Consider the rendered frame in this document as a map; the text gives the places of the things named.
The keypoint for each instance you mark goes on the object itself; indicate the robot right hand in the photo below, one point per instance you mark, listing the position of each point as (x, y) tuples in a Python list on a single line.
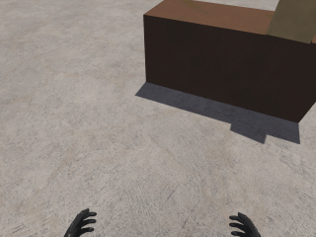
[(247, 226)]

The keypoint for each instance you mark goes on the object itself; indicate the robot left hand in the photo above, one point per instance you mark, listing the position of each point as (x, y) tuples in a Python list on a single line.
[(75, 229)]

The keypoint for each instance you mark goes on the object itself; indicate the pedestal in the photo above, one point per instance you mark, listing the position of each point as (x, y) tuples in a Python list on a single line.
[(222, 53)]

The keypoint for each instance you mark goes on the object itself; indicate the carton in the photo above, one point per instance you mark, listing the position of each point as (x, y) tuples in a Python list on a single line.
[(294, 20)]

